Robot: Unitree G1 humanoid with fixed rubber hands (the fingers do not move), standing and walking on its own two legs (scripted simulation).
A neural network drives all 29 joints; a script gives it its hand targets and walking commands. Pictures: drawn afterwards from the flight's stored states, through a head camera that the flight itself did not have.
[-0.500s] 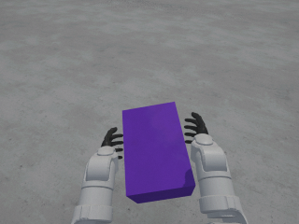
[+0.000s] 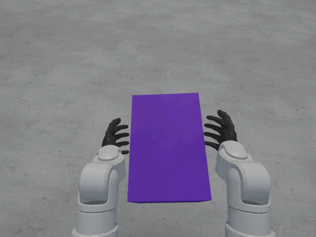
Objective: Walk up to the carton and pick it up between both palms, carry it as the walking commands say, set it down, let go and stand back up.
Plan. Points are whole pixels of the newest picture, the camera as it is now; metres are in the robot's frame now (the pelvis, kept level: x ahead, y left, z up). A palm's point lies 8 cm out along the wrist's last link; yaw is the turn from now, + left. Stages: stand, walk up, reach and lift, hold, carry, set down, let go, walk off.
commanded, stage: carry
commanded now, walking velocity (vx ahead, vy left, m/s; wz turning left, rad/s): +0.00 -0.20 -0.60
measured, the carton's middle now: (167, 150) +0.35 +0.00 +0.01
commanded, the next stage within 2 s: none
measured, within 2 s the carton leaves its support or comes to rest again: neither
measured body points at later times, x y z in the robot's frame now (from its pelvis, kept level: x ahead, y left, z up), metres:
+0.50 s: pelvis -0.04 -0.14 +0.00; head -0.03 -0.16 +0.45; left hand +0.29 -0.12 +0.09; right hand +0.21 -0.36 +0.08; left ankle -0.02 +0.05 -0.70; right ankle -0.04 -0.26 -0.72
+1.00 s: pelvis -0.12 -0.24 +0.02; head -0.10 -0.23 +0.47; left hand +0.19 -0.28 +0.10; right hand +0.06 -0.50 +0.12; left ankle -0.06 -0.12 -0.72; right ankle -0.22 -0.36 -0.63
